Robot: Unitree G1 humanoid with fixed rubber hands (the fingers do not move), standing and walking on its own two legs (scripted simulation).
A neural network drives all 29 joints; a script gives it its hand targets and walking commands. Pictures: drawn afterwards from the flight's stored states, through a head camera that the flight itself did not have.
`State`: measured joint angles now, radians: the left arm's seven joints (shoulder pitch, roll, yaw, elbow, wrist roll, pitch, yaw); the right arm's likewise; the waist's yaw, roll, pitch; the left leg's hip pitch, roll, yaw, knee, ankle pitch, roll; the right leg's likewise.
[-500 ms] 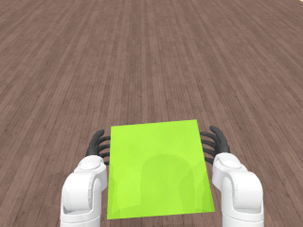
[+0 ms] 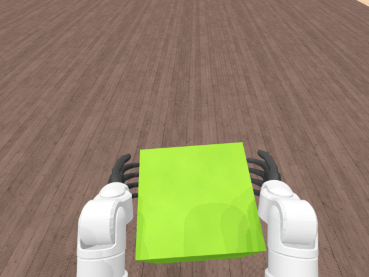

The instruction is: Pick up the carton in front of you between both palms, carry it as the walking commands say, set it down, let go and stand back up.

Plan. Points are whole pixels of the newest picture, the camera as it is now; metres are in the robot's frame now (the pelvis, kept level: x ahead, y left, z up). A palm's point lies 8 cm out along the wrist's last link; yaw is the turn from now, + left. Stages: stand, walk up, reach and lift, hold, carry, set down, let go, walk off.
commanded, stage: carry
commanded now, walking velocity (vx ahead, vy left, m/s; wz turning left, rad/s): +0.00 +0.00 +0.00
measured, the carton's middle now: (195, 209) +0.29 +0.00 +0.00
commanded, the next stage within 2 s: none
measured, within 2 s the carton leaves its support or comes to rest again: neither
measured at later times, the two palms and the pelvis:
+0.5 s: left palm (124, 154) +0.36 +0.16 +0.11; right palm (258, 154) +0.36 -0.13 +0.12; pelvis +0.08 +0.01 +0.02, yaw +1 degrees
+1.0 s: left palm (135, 163) +0.38 +0.14 +0.05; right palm (255, 168) +0.38 -0.15 +0.06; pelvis +0.10 +0.01 -0.01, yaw -1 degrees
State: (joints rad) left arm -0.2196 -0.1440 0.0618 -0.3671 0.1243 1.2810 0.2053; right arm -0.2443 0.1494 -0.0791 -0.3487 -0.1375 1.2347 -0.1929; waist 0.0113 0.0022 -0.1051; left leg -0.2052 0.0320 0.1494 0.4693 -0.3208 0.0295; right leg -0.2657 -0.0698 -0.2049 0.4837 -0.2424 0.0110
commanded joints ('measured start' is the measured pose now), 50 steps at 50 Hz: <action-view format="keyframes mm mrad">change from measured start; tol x32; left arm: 1 -402 -1009 -621 -34 -412 -13 -284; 50 -367 -973 -558 258 -263 -345 -390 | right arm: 1 -339 1019 616 -15 432 18 280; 50 -397 1000 613 217 327 -299 380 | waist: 1 -13 98 -283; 19 -20 132 -289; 22 35 -276 -221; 30 -9 212 -259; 50 -13 4 -289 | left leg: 1 215 138 -91 44 1013 4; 10 125 112 -73 33 749 -18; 18 307 70 -7 180 1345 -1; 20 104 78 -1 228 1120 -32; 23 -522 -3 -54 159 -260 -40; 25 -85 44 -128 -312 108 -20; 29 346 254 -205 5 1116 127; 50 91 119 -84 92 617 23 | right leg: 1 31 -30 16 72 377 24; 17 88 40 -67 -58 390 23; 20 311 52 -68 -166 607 25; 22 836 -83 111 -13 1323 -91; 29 -67 -2 136 82 -300 8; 34 160 -108 131 58 586 6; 50 124 -94 126 41 392 13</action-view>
